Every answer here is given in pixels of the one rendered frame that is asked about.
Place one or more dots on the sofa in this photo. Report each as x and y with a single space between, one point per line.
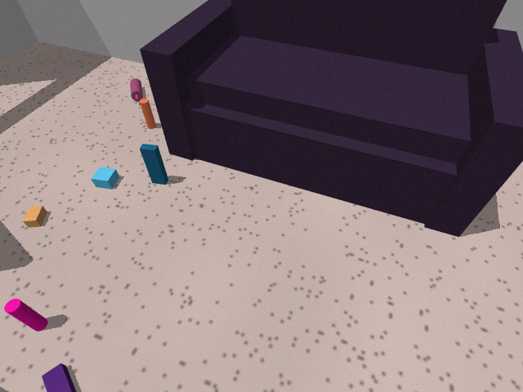
409 107

